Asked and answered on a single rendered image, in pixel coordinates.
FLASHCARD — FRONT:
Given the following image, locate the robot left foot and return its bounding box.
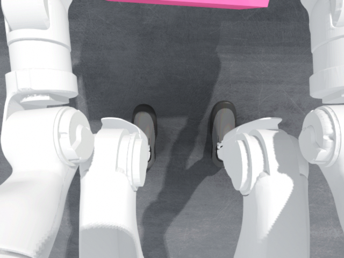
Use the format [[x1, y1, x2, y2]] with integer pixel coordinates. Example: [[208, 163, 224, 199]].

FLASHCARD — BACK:
[[132, 104, 157, 169]]

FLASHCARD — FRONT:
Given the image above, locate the robot left shin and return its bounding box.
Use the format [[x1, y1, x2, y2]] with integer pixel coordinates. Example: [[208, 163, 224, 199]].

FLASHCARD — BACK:
[[79, 117, 150, 175]]

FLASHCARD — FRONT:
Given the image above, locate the right robot upper arm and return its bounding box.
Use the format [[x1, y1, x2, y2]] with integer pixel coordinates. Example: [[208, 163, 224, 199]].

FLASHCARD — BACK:
[[298, 105, 344, 232]]

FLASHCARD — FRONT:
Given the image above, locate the left robot forearm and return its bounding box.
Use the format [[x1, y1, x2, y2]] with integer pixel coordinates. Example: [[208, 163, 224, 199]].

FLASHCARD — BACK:
[[1, 0, 78, 153]]

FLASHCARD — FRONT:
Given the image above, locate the left robot upper arm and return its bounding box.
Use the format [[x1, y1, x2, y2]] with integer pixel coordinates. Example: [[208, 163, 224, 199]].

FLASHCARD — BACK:
[[0, 106, 95, 258]]

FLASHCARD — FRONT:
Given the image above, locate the right robot forearm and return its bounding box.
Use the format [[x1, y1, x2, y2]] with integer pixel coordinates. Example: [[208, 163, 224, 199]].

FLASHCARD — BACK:
[[300, 0, 344, 104]]

